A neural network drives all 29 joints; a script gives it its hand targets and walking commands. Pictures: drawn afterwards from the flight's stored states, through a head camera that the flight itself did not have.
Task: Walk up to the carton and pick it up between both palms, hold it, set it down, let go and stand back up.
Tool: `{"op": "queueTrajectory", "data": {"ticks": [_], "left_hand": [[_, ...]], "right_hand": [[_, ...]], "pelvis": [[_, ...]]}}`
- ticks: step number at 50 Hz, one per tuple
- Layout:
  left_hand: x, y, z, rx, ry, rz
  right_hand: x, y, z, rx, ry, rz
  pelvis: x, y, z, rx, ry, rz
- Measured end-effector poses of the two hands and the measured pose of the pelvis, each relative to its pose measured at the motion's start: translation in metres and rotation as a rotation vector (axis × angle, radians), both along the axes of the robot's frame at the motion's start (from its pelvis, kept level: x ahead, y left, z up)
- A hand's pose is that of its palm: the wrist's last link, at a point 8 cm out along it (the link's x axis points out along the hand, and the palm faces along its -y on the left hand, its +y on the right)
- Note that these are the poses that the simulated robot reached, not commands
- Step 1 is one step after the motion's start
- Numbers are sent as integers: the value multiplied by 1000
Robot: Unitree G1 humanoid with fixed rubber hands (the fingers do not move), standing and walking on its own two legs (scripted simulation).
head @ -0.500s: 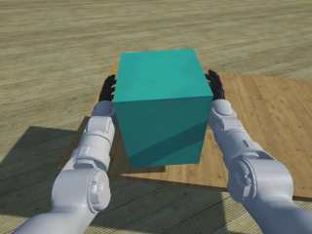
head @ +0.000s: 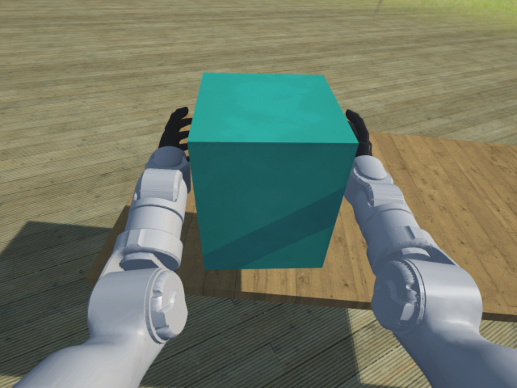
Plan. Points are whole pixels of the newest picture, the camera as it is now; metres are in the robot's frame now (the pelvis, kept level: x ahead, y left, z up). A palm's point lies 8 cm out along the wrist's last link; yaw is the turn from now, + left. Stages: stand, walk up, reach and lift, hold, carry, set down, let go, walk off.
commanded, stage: reach and lift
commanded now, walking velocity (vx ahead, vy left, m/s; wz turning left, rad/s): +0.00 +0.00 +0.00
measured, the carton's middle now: (264, 172) +0.42 +0.01 +0.16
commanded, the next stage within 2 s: hold in 1.38 s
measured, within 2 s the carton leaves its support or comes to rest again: neither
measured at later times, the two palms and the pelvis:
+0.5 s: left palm (166, 151) +0.39 +0.16 +0.22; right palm (364, 150) +0.39 -0.13 +0.24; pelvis +0.01 +0.01 +0.00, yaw +2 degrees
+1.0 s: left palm (168, 131) +0.40 +0.16 +0.24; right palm (372, 125) +0.40 -0.13 +0.27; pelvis +0.01 +0.00 +0.00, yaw +2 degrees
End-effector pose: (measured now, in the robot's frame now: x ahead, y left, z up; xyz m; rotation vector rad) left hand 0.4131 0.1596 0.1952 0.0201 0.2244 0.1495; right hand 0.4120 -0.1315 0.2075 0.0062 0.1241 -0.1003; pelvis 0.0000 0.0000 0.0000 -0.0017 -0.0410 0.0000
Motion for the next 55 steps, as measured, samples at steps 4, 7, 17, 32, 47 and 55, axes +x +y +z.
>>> {"op": "queueTrajectory", "data": {"ticks": [4,7,17,32,47,55], "left_hand": [[0,-1,2,4,-17,3],[-2,-1,4,9,-12,4],[-7,5,17,42,-43,3],[-23,-5,40,16,0,-12],[-11,-4,54,-17,15,-24],[-14,3,35,-21,-8,-17]], "right_hand": [[-1,-1,0,0,-16,-1],[-1,-1,3,6,-11,1],[-3,7,24,11,-33,17],[-22,-3,49,65,20,-3],[-11,-3,71,15,46,-7],[-11,5,58,11,29,6]], "pelvis": [[2,0,0,-3,12,-1],[3,1,0,-7,-2,2],[8,3,-1,-19,-26,22],[7,10,-4,-24,-21,6],[13,1,-2,-15,-23,21],[18,-1,-2,-23,-24,36]]}}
